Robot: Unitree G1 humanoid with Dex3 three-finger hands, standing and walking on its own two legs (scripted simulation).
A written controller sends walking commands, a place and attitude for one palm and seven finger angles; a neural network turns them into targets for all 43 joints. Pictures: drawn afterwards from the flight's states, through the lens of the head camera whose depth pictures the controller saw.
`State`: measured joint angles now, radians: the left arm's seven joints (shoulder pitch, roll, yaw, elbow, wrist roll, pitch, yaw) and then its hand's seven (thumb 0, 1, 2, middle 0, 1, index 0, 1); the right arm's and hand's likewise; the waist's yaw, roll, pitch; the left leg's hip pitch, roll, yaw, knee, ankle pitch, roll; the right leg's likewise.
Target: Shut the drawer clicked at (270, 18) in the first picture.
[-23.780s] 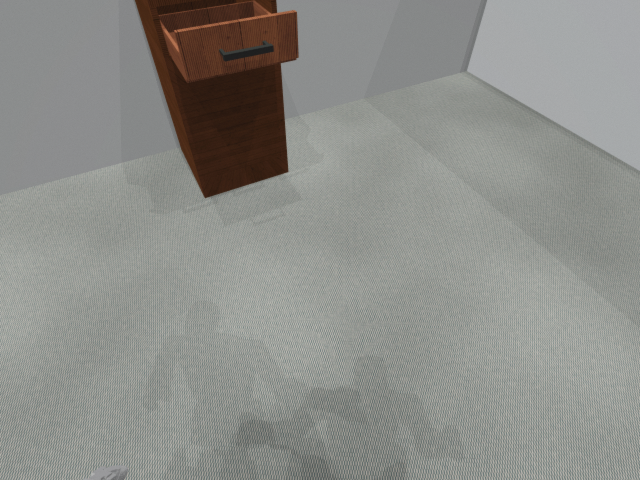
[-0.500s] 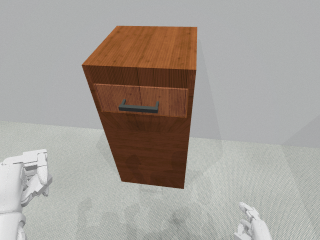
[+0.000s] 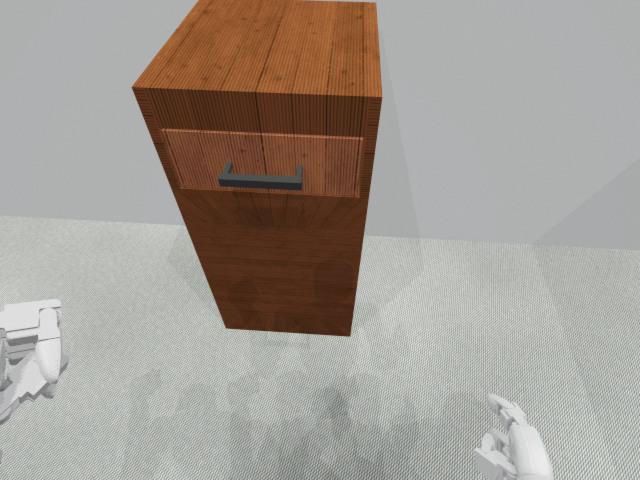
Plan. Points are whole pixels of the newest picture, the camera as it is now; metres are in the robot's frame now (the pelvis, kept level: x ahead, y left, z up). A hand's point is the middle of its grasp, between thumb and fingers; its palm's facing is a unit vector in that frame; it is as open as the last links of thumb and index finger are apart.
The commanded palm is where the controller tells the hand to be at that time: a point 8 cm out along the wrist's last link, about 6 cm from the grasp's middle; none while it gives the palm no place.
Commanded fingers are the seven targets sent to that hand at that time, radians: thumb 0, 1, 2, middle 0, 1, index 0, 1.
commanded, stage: step back with the hand held close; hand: left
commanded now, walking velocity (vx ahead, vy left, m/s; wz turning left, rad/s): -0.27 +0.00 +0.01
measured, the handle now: (262, 175) +0.66 +0.16 -0.03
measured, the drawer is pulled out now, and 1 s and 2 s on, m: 0.00 0.00 0.00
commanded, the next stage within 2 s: stop stepping back and stand still in 0.98 s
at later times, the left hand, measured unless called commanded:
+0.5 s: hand (16, 432) +0.13 +0.25 +0.16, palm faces +0.39 -0.77 -0.50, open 3.2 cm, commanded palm +0.06 +0.28 +0.18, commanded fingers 0.00 0.90 0.90 -1.40 -1.60 -1.40 -1.60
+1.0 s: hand out of the picture +0.08 +0.22 +0.16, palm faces +0.32 -0.84 -0.44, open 3.2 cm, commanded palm +0.01 +0.26 +0.18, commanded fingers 0.00 0.90 0.90 -1.40 -1.60 -1.40 -1.60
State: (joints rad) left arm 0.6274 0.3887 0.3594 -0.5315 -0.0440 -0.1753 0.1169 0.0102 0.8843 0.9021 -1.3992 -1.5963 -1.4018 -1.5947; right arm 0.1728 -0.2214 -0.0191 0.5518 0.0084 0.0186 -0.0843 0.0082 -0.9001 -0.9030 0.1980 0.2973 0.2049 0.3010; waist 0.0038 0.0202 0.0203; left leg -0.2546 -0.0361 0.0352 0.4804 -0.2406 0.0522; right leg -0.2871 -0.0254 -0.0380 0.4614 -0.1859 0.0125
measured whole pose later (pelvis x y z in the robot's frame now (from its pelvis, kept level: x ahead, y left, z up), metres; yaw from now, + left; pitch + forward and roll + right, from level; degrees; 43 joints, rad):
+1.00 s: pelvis -0.13 -0.01 -0.01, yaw -3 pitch +6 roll -2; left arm 0.59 0.42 0.40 -0.63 -0.05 -0.31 0.13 0.01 0.89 0.90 -1.40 -1.60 -1.41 -1.60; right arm 0.13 -0.13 0.02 0.63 -0.05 -0.13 -0.04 0.01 -0.90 -0.90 0.20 0.30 0.21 0.30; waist 0.04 -0.05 -0.01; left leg -0.53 0.04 0.07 0.39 0.03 0.03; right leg -0.11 0.02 0.02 0.37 -0.35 -0.01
